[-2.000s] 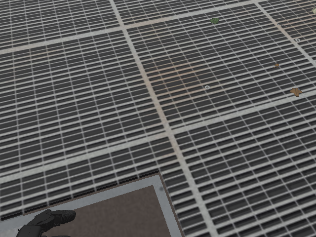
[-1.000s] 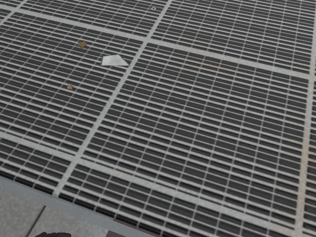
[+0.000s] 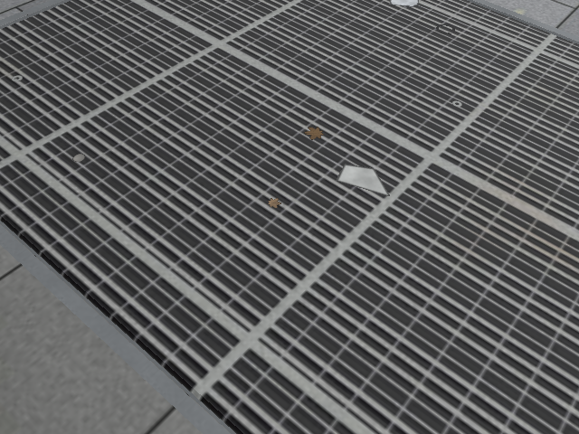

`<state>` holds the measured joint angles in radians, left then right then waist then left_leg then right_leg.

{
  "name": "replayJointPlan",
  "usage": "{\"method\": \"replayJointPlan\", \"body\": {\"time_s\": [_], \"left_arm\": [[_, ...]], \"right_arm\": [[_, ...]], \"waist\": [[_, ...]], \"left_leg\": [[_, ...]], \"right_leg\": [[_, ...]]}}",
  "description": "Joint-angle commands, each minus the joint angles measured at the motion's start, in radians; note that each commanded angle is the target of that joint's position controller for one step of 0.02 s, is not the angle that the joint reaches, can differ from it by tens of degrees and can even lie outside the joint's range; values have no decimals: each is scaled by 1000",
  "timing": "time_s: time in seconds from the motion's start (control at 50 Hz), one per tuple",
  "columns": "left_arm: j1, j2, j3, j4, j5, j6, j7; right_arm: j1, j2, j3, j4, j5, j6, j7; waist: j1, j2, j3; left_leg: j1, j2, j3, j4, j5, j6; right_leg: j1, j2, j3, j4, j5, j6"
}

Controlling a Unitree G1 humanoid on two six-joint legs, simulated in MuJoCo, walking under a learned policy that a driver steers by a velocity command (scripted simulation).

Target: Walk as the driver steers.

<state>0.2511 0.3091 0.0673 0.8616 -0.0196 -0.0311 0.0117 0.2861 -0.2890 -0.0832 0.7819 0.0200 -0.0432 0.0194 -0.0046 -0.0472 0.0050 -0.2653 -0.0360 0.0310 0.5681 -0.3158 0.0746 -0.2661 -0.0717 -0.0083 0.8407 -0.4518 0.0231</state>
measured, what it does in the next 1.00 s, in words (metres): walks ahead, turning left: right foot, then left foot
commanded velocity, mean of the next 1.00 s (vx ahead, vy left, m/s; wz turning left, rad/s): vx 0.41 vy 0.00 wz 0.56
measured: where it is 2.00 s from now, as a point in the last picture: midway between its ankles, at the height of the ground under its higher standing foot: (120, 352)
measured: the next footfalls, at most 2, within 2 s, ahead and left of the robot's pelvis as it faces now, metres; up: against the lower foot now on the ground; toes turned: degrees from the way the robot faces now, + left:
right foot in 0.38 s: +0.39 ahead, -0.09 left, +0.00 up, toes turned +15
left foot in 0.88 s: +0.54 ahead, +0.27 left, +0.00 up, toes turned +32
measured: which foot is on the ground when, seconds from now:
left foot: down 0.00-0.38, up 0.40-0.86, down 0.88-1.00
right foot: up 0.00-0.36, down 0.38-0.88, up 0.90-1.00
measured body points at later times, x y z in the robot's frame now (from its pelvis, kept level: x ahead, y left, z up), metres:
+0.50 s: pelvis +0.26 -0.01 +0.00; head +0.30 +0.00 +0.45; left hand +0.36 +0.29 -0.09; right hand +0.40 -0.27 -0.12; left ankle +0.11 +0.08 -0.64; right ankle +0.35 -0.10 -0.73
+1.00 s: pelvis +0.47 +0.13 +0.00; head +0.51 +0.18 +0.44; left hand +0.42 +0.44 -0.12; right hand +0.78 +0.01 -0.08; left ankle +0.51 +0.24 -0.73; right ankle +0.48 -0.05 -0.63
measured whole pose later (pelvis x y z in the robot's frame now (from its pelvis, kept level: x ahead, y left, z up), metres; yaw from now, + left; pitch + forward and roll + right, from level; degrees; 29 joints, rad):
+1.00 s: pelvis +0.47 +0.13 +0.00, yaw +34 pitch +2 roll -1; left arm 0.15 0.33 0.05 0.75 -0.01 -0.05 0.01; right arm 0.14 -0.31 -0.06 0.58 0.01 -0.02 0.03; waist 0.01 -0.01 0.11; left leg -0.46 -0.06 -0.02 0.54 -0.12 0.08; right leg -0.45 -0.04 0.02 1.24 -0.49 0.05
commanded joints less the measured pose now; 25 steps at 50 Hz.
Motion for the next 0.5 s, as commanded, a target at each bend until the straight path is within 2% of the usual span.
{"method": "replayJointPlan", "body": {"time_s": [0.02,0.04,0.06,0.08,0.12,0.16,0.2,0.26,0.32,0.34,0.36,0.38,0.4,0.42,0.44,0.46,0.48,0.5], "left_arm": [[-184,97,7,-164,-21,-89,-21],[-180,101,11,-154,0,-102,-26],[-191,110,17,-151,18,-106,-29],[-201,100,16,-153,23,-103,-36],[-237,66,7,-167,23,-95,-47],[-309,34,-6,-192,19,-89,-51],[-378,20,-13,-221,12,-88,-56],[-395,51,-3,-248,2,-86,-54],[-339,94,16,-244,3,-93,-48],[-266,115,29,-229,5,-96,-42],[-139,143,47,-201,8,-96,-33],[39,193,58,-184,25,-93,-24],[106,249,68,-157,36,-83,-31],[77,152,45,-166,22,-82,-35],[11,94,31,-175,14,-76,-28],[-41,81,26,-173,19,-70,-25],[-65,66,23,-161,29,-68,-24],[-79,55,19,-153,41,-73,-22]], "right_arm": [[145,-132,-27,-40,-8,-48,-3],[118,-126,-23,-48,-7,-48,-6],[99,-117,-17,-54,-6,-44,-11],[100,-102,-9,-57,-6,-38,-17],[112,-115,-11,-59,-3,-30,-33],[118,-137,-17,-60,-3,-24,-48],[143,-154,-23,-53,-4,-20,-54],[162,-152,-28,-39,9,-21,-55],[148,-154,-37,-37,8,-8,-59],[134,-150,-38,-44,4,-2,-58],[116,-132,-30,-57,-4,3,-53],[103,-82,-10,-90,-23,5,-49],[264,30,19,-108,7,-5,-46],[261,-75,5,-80,31,-9,-48],[150,-136,-12,-95,33,-8,-45],[80,-142,-13,-108,20,-6,-47],[33,-131,-15,-120,2,-8,-45],[39,-114,-16,-124,4,-3,-39]], "waist": [[-69,185,36],[-52,117,37],[-39,101,42],[-30,114,37],[-29,123,42],[-43,122,62],[-66,141,79],[-58,153,87],[-21,168,63],[16,178,15],[81,171,-82],[148,93,-258],[58,-275,-409],[69,-226,-344],[81,-127,-187],[63,-32,-96],[46,-8,-44],[18,-30,-31]], "left_leg": [[442,337,-657,-370,-115,264],[418,305,-572,-367,-24,230],[388,281,-504,-370,87,202],[357,255,-454,-379,163,186],[300,220,-372,-391,268,176],[203,179,-308,-393,276,154],[114,165,-290,-397,244,136],[100,195,-338,-376,230,110],[193,223,-370,-277,377,85],[200,201,-361,-187,526,70],[162,143,-327,-19,604,38],[2,78,-294,265,418,5],[-353,-71,-217,615,-255,-61],[-468,4,-248,760,-252,-63],[-504,47,-214,777,-160,-64],[-464,93,-174,749,-83,-63],[-426,124,-169,704,-41,-58],[-374,152,-173,675,-17,-51]], "right_leg": [[-651,10,87,339,20,-50],[-634,-8,83,286,89,-56],[-597,-22,81,212,148,-53],[-551,-19,73,152,189,-42],[-494,13,39,18,267,-9],[-404,51,21,-151,382,14],[-306,84,6,-262,481,25],[-220,86,52,-330,539,12],[-172,83,59,-351,444,-21],[-72,100,35,-364,409,-43],[115,84,31,-371,416,-73],[420,-78,197,-331,312,-135],[732,-326,708,-461,54,-287],[672,-333,827,-555,-142,-274],[526,-299,652,-576,-122,-238],[372,-264,502,-584,26,-218],[253,-228,404,-603,149,-211],[182,-201,327,-627,215,-205]]}}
